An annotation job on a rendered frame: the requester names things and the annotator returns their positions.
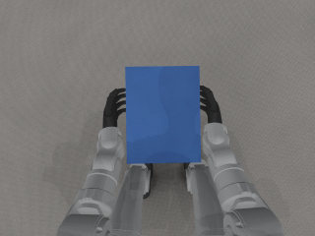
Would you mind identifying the right robot upper arm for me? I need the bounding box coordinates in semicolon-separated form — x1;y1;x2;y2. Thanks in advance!
223;206;284;236

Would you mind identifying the robot right hand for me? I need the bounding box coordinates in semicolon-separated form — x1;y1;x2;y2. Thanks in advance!
200;86;222;124

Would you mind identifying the robot left hand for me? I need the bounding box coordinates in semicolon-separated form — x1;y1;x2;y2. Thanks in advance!
102;88;126;129

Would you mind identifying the robot thigh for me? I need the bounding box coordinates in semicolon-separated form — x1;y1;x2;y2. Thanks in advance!
185;164;225;236
109;165;151;236

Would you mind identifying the robot left forearm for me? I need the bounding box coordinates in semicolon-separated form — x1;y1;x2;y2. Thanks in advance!
55;126;126;236

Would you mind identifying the right robot thigh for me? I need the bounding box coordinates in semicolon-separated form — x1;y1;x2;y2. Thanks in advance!
185;164;225;236

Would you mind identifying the left robot upper arm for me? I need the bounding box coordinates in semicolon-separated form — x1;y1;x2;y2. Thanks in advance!
56;213;112;236

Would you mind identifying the carton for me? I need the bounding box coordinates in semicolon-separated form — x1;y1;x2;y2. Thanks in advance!
125;66;202;164

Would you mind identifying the left robot thigh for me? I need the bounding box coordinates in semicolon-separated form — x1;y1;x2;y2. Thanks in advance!
109;165;151;236

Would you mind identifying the robot right forearm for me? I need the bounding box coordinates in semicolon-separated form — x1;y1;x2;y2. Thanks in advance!
202;122;285;236

